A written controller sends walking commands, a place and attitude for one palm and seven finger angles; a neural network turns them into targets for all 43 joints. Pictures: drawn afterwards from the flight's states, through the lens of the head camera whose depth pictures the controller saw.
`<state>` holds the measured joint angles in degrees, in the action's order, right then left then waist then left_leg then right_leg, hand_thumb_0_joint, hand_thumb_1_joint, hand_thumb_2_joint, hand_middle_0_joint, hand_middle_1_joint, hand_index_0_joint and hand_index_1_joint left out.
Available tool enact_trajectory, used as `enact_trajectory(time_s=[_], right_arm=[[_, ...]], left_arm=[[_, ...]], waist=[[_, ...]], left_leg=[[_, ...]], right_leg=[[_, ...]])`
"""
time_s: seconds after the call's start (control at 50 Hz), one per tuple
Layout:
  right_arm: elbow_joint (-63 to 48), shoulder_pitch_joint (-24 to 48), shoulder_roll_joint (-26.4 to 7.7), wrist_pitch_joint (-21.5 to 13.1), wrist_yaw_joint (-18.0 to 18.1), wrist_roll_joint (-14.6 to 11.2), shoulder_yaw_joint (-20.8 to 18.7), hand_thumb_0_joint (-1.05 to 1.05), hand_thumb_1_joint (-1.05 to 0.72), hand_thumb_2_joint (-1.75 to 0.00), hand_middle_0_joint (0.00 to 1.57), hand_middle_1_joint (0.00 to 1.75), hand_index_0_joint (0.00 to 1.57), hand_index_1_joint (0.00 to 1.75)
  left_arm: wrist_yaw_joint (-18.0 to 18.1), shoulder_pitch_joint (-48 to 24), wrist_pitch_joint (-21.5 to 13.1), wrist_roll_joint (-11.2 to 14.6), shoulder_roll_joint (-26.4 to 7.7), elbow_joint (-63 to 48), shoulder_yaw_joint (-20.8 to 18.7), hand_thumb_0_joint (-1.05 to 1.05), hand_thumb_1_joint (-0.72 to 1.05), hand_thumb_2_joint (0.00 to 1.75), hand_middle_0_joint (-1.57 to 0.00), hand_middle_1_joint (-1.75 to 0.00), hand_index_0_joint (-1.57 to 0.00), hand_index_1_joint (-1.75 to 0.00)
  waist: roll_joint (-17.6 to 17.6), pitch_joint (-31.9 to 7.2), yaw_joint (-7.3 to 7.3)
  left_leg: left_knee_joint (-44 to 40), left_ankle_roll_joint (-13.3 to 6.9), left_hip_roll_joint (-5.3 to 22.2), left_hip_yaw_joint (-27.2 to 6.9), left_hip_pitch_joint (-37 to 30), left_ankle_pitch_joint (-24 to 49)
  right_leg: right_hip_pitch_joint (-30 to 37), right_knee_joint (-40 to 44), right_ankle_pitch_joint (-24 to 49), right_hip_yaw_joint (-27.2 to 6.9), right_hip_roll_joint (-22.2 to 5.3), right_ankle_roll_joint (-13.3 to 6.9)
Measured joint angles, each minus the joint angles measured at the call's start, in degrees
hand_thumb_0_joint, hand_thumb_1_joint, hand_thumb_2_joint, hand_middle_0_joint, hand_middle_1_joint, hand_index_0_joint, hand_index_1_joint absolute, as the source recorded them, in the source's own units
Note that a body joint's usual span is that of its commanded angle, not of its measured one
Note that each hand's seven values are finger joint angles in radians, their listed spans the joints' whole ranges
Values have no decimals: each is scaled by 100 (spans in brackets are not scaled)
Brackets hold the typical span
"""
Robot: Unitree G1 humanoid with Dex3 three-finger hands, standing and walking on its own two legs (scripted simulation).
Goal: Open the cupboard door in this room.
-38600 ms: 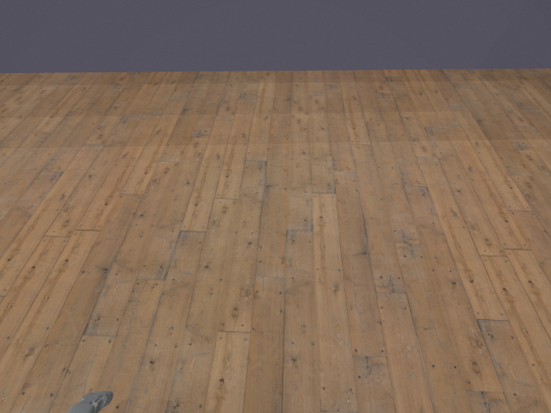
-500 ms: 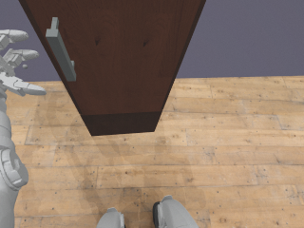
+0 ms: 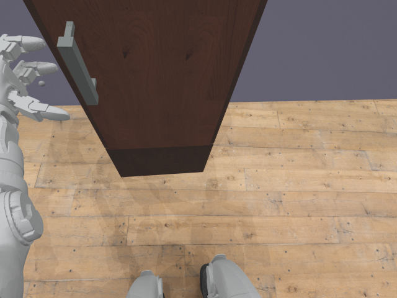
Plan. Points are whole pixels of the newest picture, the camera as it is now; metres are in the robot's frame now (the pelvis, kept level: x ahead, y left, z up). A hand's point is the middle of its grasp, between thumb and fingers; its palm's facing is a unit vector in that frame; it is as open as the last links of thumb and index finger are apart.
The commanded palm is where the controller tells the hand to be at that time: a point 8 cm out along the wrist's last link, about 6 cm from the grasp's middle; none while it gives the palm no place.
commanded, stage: move the hooked fingers beside the handle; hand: left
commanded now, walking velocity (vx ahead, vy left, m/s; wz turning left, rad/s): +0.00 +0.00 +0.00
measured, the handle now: (82, 67) +0.54 +0.19 +0.07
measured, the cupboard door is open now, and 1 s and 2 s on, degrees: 0 0 1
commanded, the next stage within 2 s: slide the fingers in behind the handle in 0.04 s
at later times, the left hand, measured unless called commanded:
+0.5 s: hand (51, 84) +0.50 +0.24 +0.07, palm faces +0.00 -1.00 +0.00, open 14.0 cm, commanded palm +0.48 +0.27 +0.07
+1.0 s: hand (58, 87) +0.50 +0.22 +0.07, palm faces +0.06 -1.00 -0.01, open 14.5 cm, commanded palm +0.48 +0.23 +0.07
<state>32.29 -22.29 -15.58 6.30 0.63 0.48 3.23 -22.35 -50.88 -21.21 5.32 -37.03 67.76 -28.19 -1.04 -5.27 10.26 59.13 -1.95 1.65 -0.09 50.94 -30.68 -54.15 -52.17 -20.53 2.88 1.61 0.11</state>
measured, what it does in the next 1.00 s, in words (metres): stands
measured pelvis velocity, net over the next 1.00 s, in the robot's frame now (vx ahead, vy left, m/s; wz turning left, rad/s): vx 0.01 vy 0.00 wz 0.03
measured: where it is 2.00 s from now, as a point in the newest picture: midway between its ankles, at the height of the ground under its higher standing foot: outside the picture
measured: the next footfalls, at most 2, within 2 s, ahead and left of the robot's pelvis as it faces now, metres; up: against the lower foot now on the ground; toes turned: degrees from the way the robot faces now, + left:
none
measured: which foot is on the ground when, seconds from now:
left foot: down 0.00-1.00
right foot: down 0.00-1.00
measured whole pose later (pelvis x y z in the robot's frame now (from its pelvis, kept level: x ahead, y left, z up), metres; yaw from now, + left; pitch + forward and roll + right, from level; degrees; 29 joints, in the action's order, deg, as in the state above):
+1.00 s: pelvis +0.01 +0.00 +0.00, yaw +1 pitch +22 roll -4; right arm 35.9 -23.5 -14.4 5.3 -1.1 1.3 1.8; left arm -14.1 -49.1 -21.7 8.0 -28.8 64.1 -20.1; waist -2.0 -6.3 8.2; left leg 58.7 -1.9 0.8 -1.5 50.0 -31.0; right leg -52.4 -51.4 -21.4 4.1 0.8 0.4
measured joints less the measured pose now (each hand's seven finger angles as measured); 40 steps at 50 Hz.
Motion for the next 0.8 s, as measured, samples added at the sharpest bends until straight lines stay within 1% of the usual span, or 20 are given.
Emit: enact_trajectory(time_s=[0.12, 0.24, 0.3, 0.36, 0.44, 0.54, 0.64, 0.7, 0.8], right_arm=[[43, -73, -29, 21, 30, -30, 15, 0, -90, -90, 20, 30, 20, 30], [50, -89, -66, -5, 61, -36, 16, 1, -90, -90, 20, 30, 20, 30], [55, -81, -76, -22, 58, -33, 3, 1, -90, -90, 20, 30, 20, 30], [55, -93, -81, -35, 52, -24, -23, 0, -90, -90, 20, 30, 20, 30], [87, -72, -78, -35, 33, -17, -23, 0, -90, -90, 20, 30, 20, 30], [69, -69, -27, -56, 3, 5, -32, 0, -90, -90, 20, 30, 20, 30], [66, -70, 40, -61, -33, 10, -8, 0, -90, -90, 20, 30, 20, 30], [93, -84, 72, -69, -59, 21, -18, 0, -90, -90, 20, 30, 20, 30], [194, -108, 103, -77, -97, 39, -45, 0, -90, -90, 20, 30, 20, 30]], left_arm=[[-137, -24, 21, 89, -113, 59, 14, -1, -50, 30, -30, -120, -30, -120], [-224, -84, 82, 108, -219, 149, -16, -1, -50, 30, -30, -120, -30, -120], [-248, -79, 54, 127, -219, 111, -15, -1, -50, 30, -30, -120, -30, -120], [-236, -38, 28, 143, -139, -5, 50, -1, -50, 30, -30, -120, -30, -120], [-168, -75, 52, 157, 5, -4, 122, -1, -50, 30, -30, -120, -30, -120], [41, -40, 69, 114, 174, -104, 176, -1, -50, 30, -30, -120, -30, -120], [202, -36, 35, 80, 244, -70, 236, -1, -50, 30, -31, -121, -30, -120], [289, -17, 24, 86, 318, -124, 312, -1, -50, 30, -31, -121, -29, -120], [440, 9, -16, 172, 487, -160, 475, -1, -50, 30, -29, -121, -28, -120]], waist=[[9, 14, -13], [36, 15, 28], [57, 20, 39], [55, 4, 35], [41, 5, 22], [10, -36, 25], [1, -44, 11], [-23, -51, -20], [-54, -71, -92]], left_leg=[[-36, 29, 20, -20, -9, 23], [-25, 47, 36, -42, 53, 37], [-3, 49, 45, -44, 84, 31], [11, 48, 39, -54, 109, 26], [25, 33, 24, -60, 102, 13], [22, 14, 7, -43, 98, 0], [27, -8, -8, -27, 64, -26], [26, -11, -22, -38, 62, -29], [15, -18, -47, -62, 30, -38]], right_leg=[[6, 24, 15, 19, 20, -33], [-48, 25, 31, 41, 34, -56], [-75, 14, 33, 44, 43, -58], [-91, 9, 30, 52, 38, -55], [-76, 4, 16, 56, 23, -38], [-75, 3, 2, 38, 8, -16], [-48, -13, -25, 20, -6, 6], [-35, -4, -33, 29, -19, 15], [14, 11, -54, 50, -44, 31]])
